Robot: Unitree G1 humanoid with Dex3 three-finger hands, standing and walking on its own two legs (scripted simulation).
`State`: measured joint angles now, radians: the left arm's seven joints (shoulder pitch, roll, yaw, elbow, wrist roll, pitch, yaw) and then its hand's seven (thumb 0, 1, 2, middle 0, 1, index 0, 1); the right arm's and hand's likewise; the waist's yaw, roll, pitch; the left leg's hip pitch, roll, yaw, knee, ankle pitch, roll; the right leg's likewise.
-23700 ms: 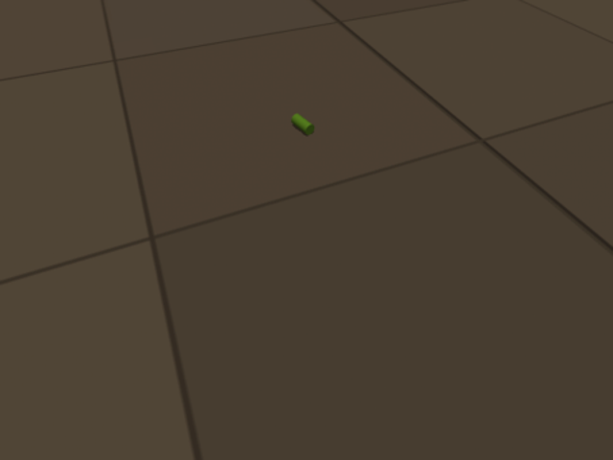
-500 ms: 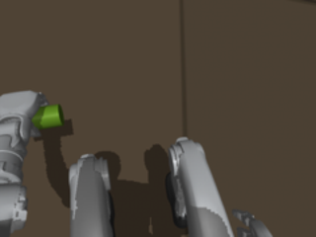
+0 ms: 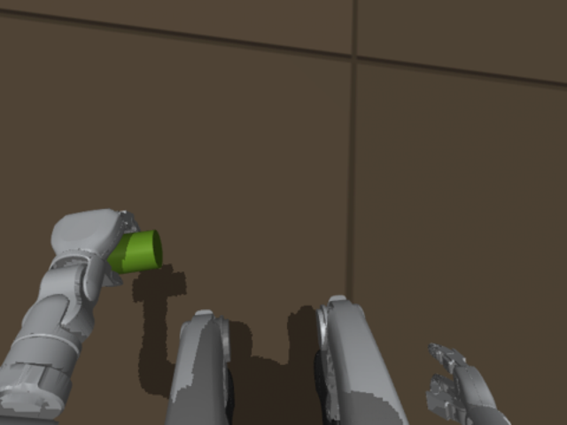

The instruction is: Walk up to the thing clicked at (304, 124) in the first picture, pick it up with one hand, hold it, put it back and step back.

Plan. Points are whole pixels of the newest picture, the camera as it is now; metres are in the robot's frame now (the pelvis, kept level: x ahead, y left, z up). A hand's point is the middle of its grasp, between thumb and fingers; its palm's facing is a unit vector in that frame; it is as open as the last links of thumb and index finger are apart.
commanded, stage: lift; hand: left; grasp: from above
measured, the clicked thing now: (113, 255) +0.39 +0.25 -0.12
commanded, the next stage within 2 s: hold in 0.82 s
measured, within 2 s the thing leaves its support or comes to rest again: neither
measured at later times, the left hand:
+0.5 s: hand (66, 255) +0.33 +0.22 +0.06, palm faces -0.49 -0.07 -0.87, open 9.0 cm
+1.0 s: hand (27, 221) +0.34 +0.22 +0.13, palm faces -0.49 -0.08 -0.87, open 9.0 cm
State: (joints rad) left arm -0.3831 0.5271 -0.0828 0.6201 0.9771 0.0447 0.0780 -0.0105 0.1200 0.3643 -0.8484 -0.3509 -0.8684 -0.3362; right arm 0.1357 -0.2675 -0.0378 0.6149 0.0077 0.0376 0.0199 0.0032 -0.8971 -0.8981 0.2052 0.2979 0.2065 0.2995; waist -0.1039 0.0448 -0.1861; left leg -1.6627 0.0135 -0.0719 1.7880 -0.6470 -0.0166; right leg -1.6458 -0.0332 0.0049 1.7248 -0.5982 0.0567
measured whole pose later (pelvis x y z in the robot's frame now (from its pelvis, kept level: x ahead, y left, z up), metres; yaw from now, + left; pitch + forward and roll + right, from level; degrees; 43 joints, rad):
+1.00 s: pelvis +0.05 +0.00 +0.21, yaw +0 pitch +8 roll -1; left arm -0.26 0.37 -0.20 0.79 1.00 0.03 0.10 -0.01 0.12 0.40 -0.83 -0.35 -0.85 -0.34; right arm 0.24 -0.24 -0.04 0.71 0.03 0.01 -0.03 0.01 -0.90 -0.90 0.20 0.30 0.21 0.30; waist -0.04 0.03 -0.06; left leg -0.57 0.04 0.01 0.80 -0.37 -0.01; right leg -0.58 -0.03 0.03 0.77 -0.32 0.04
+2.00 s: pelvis +0.06 -0.01 +0.24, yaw -1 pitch +2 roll +0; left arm -0.23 0.38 -0.21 0.69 1.01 0.03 0.00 -0.01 0.14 0.35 -0.86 -0.28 -0.88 -0.28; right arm 0.21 -0.25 -0.04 0.68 0.04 0.04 -0.02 0.01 -0.90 -0.90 0.20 0.30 0.20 0.30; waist -0.01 0.04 -0.01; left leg -0.33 0.04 0.02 0.57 -0.28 -0.02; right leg -0.36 -0.03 0.03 0.56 -0.24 0.04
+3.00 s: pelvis +0.06 +0.00 +0.24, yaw -1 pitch +1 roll +0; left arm -0.24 0.38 -0.22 0.66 1.01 0.03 -0.03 -0.01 0.12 0.38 -0.85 -0.33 -0.86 -0.34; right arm 0.19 -0.24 -0.03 0.68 0.05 0.05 -0.04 0.01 -0.90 -0.90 0.20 0.30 0.20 0.30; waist 0.00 0.04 0.01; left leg -0.27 0.03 0.03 0.51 -0.26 -0.01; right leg -0.29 -0.04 0.04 0.49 -0.22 0.04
